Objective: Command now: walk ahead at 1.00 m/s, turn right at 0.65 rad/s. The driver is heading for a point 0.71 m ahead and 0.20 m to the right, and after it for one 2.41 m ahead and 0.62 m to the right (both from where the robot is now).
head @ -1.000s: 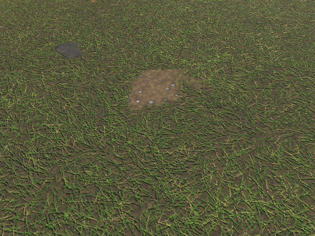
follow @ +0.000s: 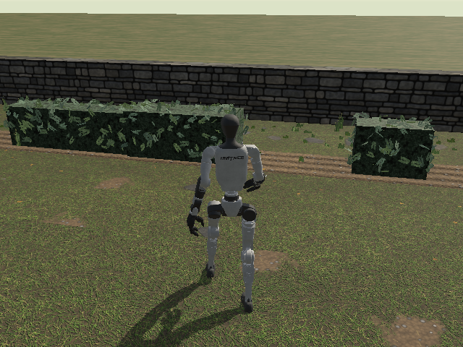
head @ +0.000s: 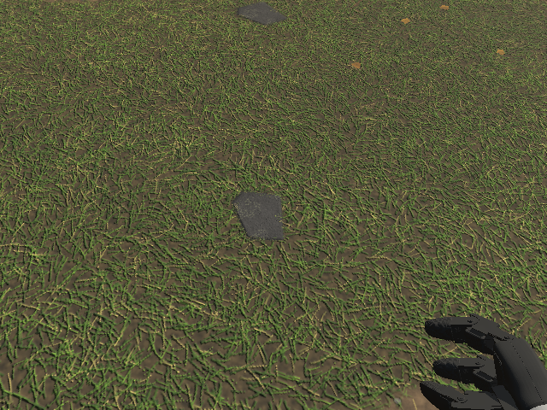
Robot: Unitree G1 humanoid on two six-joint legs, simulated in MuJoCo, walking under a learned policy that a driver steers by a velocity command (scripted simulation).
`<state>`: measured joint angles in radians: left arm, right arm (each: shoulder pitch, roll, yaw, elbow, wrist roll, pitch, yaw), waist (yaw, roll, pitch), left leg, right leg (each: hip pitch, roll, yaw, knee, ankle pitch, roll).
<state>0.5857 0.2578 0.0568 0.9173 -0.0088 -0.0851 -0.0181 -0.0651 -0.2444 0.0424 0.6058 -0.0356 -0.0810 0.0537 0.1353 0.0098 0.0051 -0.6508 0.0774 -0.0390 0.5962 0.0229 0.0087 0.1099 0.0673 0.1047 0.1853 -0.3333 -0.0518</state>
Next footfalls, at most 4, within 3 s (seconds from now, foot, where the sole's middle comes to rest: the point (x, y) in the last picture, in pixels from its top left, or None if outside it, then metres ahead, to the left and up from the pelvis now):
0.06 left None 0.25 0.15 -0.77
0.46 right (365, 393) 0.54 -0.12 -0.77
0.88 left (376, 279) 0.96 -0.17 -0.94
1.24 right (477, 233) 1.19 -0.50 -0.94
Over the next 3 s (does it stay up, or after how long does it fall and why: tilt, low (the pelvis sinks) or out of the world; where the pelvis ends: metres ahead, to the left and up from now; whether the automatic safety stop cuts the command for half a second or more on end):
stays up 2.78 -0.62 -0.50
